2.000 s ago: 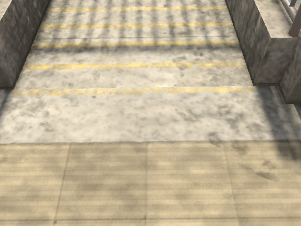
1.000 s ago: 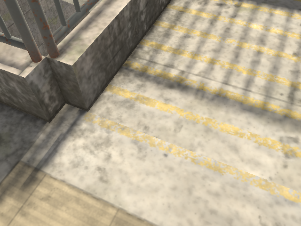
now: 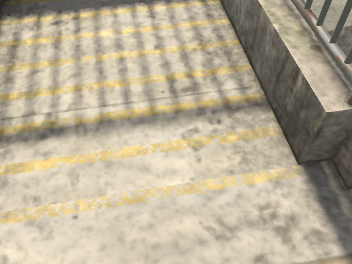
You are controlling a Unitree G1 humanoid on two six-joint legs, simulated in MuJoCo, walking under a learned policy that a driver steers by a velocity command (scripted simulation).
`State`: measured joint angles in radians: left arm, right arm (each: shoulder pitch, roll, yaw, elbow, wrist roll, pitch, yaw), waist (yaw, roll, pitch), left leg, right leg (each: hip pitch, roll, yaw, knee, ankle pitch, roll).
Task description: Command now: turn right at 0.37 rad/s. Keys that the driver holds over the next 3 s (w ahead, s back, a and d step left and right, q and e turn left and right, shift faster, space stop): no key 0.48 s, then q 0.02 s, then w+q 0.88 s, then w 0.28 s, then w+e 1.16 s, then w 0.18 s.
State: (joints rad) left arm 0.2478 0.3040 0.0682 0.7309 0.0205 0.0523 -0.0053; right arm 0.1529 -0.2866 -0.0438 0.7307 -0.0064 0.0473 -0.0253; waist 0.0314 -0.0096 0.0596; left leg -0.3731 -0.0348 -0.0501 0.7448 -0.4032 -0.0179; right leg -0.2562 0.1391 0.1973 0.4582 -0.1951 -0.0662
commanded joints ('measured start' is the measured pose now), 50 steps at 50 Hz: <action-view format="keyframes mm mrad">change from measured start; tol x32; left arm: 1 -26 149 35 -52 -1 -7 4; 50 -78 78 -16 107 35 -120 -29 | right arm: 1 52 -79 -14 -54 7 -20 -9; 50 212 -134 -45 102 0 -100 40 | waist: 1 -30 -115 -110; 5 -13 218 -76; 40 -39 -112 40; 44 -174 441 -91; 50 -38 69 -18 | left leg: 1 107 -16 15 -157 32 27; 5 228 407 -433 -521 368 225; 18 240 188 -158 -358 558 156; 34 -292 82 -4 166 -22 84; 42 295 -21 179 -168 60 120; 45 454 380 -793 -669 -443 334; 50 320 201 -324 -571 245 244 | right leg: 1 67 -264 285 -58 368 -118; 5 -172 46 -36 278 -369 43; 9 -91 -29 -36 491 -245 81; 21 145 -256 13 -121 205 8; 30 119 -388 189 -335 -644 -135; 40 73 -384 -145 -268 -226 -97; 45 -517 -122 -161 750 -367 9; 50 -362 -226 -169 589 -32 36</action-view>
